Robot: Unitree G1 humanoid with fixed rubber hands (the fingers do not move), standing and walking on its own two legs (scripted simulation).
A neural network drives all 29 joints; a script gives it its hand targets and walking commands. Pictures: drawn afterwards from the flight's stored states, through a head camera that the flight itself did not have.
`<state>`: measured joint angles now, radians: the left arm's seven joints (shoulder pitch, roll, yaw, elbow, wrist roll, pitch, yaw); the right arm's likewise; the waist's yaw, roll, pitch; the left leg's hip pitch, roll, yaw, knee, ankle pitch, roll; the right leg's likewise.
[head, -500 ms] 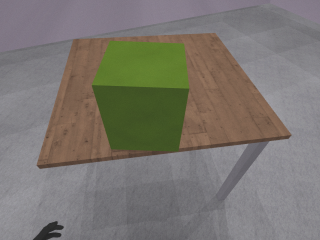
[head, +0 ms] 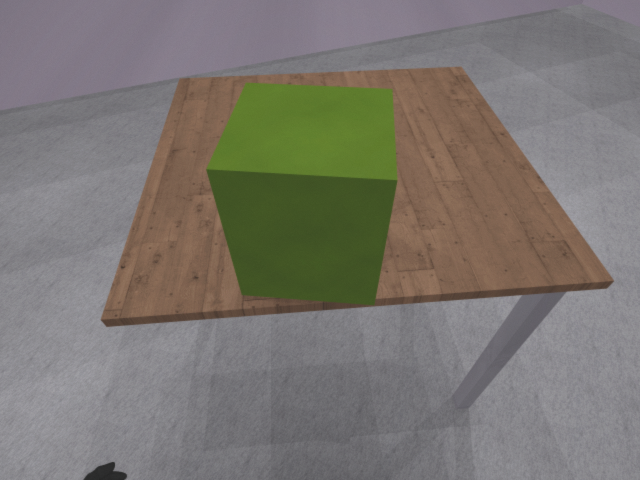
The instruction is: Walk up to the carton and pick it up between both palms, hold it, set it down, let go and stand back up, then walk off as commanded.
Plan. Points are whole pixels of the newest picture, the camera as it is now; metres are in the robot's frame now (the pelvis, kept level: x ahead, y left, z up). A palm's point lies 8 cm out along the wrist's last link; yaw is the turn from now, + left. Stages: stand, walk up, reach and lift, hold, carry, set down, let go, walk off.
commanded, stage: walk up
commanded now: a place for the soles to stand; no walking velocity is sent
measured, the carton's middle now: (312, 198) +0.50 +0.03 +0.08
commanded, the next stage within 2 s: reach and lift in 0.84 s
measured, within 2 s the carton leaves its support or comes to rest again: neither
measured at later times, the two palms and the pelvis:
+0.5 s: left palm out of the picture +0.15 +0.30 -0.07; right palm out of the picture +0.08 -0.33 -0.07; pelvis +0.02 +0.00 +0.00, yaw +0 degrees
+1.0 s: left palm out of the picture +0.16 +0.30 -0.09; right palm out of the picture +0.11 -0.33 -0.08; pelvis +0.01 +0.00 -0.01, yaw +0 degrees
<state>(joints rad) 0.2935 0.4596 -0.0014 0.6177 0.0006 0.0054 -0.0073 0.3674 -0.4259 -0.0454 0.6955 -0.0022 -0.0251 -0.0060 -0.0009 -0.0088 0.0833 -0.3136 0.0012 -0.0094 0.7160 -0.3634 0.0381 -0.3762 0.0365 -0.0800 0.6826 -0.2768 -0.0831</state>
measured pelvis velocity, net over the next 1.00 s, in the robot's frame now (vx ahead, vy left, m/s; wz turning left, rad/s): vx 0.01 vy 0.00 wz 0.00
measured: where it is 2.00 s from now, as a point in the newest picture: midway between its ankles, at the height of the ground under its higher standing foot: outside the picture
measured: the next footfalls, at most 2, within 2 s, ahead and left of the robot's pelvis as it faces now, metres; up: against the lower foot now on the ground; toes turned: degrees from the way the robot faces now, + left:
none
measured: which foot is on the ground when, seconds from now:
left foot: down 0.00-1.00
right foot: down 0.00-1.00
